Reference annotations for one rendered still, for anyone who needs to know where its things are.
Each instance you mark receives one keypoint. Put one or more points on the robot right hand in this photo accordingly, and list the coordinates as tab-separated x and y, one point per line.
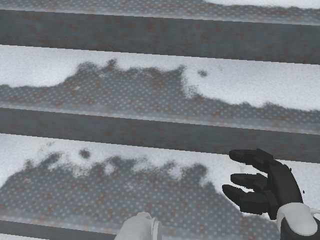
270	193

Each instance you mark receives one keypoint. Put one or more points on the left robot thigh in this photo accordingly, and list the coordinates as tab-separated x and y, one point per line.
140	227

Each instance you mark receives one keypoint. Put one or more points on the robot left shin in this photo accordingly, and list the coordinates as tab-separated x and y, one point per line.
144	214

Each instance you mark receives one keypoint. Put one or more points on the right robot forearm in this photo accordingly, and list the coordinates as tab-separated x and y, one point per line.
295	222

